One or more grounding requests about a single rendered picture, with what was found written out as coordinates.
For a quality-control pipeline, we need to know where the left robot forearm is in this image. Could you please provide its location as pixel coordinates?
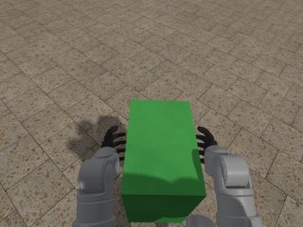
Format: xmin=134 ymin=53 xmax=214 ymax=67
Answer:
xmin=72 ymin=147 xmax=121 ymax=227

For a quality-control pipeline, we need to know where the carton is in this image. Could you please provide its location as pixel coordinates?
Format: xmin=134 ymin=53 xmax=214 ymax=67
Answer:
xmin=120 ymin=99 xmax=207 ymax=223

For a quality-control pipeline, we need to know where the right robot forearm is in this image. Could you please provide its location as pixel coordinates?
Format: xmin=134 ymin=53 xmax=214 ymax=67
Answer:
xmin=204 ymin=145 xmax=263 ymax=227

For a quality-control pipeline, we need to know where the right robot hand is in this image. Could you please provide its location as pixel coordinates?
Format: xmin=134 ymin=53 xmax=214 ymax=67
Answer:
xmin=196 ymin=126 xmax=218 ymax=164

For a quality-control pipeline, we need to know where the left robot hand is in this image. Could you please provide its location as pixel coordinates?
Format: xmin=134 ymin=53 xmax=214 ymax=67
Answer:
xmin=101 ymin=125 xmax=127 ymax=161

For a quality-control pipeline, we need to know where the right robot thigh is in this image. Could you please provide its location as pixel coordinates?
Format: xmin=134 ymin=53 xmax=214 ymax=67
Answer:
xmin=186 ymin=214 xmax=217 ymax=227

